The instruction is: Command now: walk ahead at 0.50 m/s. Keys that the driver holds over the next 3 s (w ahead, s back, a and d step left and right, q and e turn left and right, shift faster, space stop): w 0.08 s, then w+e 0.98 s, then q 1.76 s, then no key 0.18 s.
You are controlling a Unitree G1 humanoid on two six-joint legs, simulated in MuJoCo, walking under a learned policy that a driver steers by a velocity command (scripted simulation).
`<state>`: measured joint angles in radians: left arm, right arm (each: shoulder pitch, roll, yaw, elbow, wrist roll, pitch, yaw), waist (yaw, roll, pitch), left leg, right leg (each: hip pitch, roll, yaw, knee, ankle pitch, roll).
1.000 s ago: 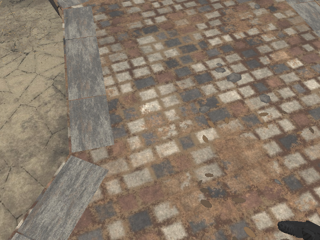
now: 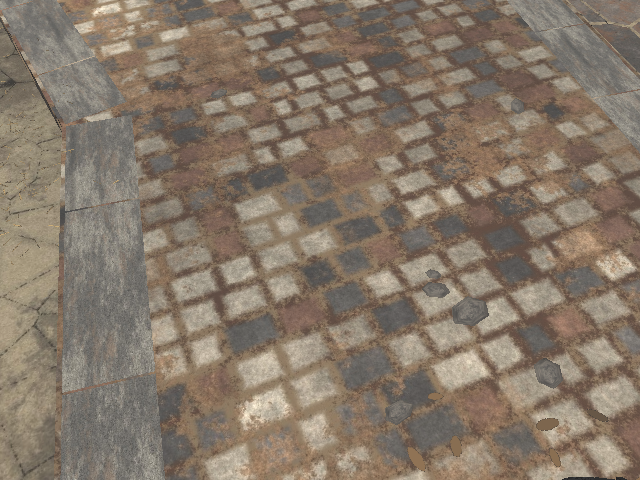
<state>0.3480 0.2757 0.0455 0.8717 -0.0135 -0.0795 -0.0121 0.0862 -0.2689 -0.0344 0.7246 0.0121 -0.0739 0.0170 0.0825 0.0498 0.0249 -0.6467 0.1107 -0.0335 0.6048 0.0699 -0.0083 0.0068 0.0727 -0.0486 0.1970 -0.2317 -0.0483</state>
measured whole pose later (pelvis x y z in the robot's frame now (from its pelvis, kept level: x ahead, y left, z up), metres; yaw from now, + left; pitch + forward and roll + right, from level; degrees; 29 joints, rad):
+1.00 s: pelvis +0.54 -0.07 +0.00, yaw -27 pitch +2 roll +1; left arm 0.33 0.27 0.07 0.73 -0.02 -0.05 0.00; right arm 0.04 -0.30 -0.06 0.73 -0.01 -0.09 0.00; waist 0.06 0.04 0.04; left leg -0.65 0.09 -0.10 0.69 -0.03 -0.06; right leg -0.15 0.11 0.12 0.34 -0.21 -0.09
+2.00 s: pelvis +0.76 -0.12 -0.01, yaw -7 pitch +1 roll +0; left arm 0.16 0.30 0.08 0.70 -0.01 0.01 0.02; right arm 0.15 -0.31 -0.08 0.64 0.02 0.07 0.02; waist 0.01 -0.02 0.05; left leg -0.29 0.00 0.03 0.56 -0.28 0.01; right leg -0.29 -0.12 -0.13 0.60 -0.31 0.04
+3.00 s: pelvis +0.73 -0.09 -0.01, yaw +26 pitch +1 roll -1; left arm 0.15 0.34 0.09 0.73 0.00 0.03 0.02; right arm 0.17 -0.29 -0.06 0.61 -0.01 0.03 0.00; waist 0.01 -0.04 0.06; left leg -0.27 -0.02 -0.01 0.52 -0.27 0.04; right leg -0.46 -0.06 -0.02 1.05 -0.50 0.07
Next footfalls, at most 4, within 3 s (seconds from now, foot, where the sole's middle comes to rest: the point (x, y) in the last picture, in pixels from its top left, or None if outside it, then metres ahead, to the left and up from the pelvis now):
0.12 left None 0.26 0.14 -0.78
0.68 right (429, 465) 0.52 -0.13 -0.78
1.16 left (400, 320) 0.86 -0.07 -0.78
1.58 right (491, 360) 0.77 -0.28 -0.78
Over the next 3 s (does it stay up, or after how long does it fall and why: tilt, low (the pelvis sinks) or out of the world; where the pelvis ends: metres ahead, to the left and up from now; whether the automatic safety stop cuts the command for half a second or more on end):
stays up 0.73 -0.09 -0.01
